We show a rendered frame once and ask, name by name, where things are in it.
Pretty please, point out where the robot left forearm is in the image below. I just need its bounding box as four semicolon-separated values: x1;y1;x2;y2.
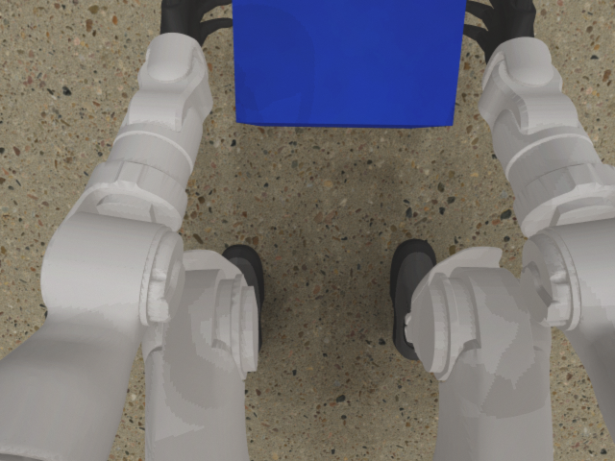
40;33;213;307

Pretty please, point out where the robot left hand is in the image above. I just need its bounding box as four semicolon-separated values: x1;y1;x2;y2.
160;0;233;48

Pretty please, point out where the robot right upper arm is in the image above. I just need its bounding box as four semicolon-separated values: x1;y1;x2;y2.
520;218;615;444

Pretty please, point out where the robot right forearm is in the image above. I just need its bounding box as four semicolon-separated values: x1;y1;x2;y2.
478;36;615;238

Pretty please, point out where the carton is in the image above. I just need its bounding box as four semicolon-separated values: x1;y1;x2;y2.
232;0;466;129

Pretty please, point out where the robot left upper arm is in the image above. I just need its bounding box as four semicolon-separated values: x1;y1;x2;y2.
0;211;185;461

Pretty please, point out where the robot right hand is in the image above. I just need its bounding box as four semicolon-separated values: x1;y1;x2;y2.
463;0;536;65

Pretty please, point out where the robot right shin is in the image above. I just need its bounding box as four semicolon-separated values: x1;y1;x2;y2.
405;247;552;362

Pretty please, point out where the left robot thigh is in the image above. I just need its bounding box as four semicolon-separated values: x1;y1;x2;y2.
144;269;258;461

